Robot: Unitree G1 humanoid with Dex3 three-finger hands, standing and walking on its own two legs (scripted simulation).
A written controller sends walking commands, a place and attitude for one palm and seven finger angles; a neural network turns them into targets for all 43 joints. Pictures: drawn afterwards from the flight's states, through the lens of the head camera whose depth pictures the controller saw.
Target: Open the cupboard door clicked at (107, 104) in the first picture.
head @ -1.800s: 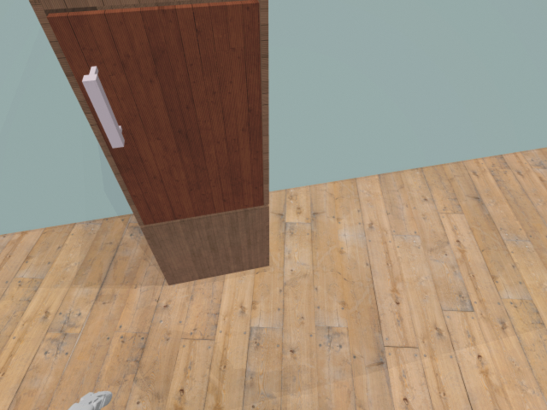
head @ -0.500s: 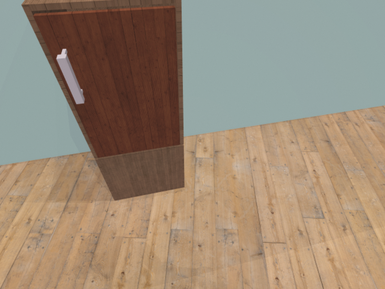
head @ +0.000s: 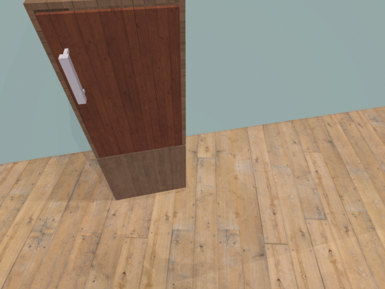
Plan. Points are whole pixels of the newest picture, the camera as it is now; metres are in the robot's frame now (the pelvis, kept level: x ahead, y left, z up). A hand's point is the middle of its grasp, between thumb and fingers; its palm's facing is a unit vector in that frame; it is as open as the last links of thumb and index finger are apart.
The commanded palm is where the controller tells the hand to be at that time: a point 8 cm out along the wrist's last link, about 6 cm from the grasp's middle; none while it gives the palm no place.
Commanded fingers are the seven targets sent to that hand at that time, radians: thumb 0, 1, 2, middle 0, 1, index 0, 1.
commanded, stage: turn to face it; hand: left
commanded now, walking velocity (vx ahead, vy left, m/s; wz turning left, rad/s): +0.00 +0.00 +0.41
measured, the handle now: (74, 77) +0.66 +0.40 +0.07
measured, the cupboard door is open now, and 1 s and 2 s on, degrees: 0 0 0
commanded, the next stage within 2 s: take the last steps up to it in 0.58 s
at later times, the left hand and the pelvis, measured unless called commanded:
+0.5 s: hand out of the picture +0.00 +0.22 -0.19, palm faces +0.13 -0.96 -0.25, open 7.3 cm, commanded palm none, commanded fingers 0.00 0.90 0.90 -0.20 -0.30 -0.20 -0.30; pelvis -0.03 +0.01 -0.01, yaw +7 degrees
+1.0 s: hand out of the picture -0.11 +0.14 -0.17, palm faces +0.35 -0.92 -0.20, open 7.3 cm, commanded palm none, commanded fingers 0.00 0.90 0.90 -0.20 -0.30 -0.20 -0.30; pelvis -0.02 -0.01 +0.00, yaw +16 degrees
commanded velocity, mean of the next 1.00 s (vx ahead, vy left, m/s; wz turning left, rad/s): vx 0.10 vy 0.01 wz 0.23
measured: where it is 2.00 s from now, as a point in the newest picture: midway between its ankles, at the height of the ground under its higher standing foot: outside the picture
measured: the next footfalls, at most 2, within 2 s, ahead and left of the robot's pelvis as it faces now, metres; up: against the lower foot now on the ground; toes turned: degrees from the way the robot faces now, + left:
right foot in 0.70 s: -0.02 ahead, -0.13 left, +0.00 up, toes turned +11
left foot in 1.18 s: +0.06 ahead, +0.18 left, +0.00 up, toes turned +23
